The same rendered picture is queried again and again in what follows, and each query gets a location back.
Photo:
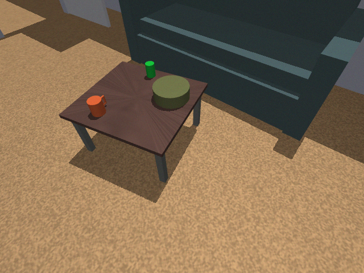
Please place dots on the coffee table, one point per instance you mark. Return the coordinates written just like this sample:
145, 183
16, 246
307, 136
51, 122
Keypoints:
132, 116

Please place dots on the sofa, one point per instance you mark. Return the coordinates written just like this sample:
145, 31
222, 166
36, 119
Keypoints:
276, 60

